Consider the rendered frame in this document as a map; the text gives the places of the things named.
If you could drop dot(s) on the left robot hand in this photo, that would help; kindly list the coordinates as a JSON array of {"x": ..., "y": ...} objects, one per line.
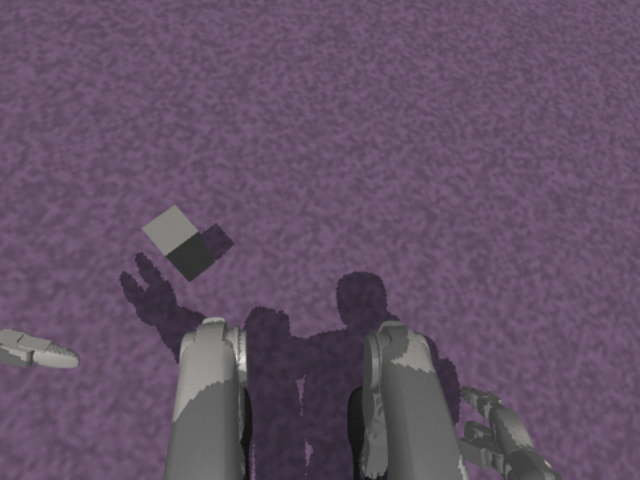
[{"x": 20, "y": 348}]

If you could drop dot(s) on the right robot hand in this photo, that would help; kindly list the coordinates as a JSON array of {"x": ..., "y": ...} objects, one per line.
[{"x": 487, "y": 447}]

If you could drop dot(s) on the right robot arm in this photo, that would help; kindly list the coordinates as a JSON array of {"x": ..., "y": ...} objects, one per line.
[{"x": 528, "y": 465}]

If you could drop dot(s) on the right robot foot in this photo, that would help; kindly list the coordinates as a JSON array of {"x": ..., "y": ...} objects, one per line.
[{"x": 356, "y": 430}]

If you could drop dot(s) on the carton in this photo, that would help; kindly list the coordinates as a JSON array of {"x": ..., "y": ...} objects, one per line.
[{"x": 180, "y": 242}]

